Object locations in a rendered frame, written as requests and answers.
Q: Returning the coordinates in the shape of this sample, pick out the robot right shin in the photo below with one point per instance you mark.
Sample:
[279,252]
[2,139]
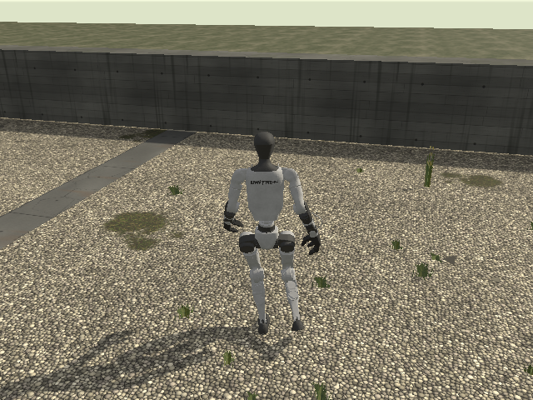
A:
[292,295]

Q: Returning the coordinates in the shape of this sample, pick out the robot right forearm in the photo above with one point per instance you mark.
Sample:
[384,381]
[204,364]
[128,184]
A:
[308,222]

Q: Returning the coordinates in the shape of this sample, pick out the left robot thigh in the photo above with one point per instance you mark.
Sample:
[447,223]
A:
[247,245]

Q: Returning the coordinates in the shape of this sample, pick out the right robot upper arm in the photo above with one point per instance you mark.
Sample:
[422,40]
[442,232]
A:
[291,176]

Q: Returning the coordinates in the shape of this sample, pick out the robot left hand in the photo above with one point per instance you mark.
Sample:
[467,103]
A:
[232,229]

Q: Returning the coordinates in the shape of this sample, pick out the left robot upper arm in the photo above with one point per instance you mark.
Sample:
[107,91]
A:
[238,177]

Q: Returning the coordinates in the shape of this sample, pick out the robot left forearm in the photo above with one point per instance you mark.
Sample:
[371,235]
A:
[228,216]

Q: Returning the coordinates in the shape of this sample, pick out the robot right hand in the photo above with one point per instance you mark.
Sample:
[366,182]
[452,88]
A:
[314,241]

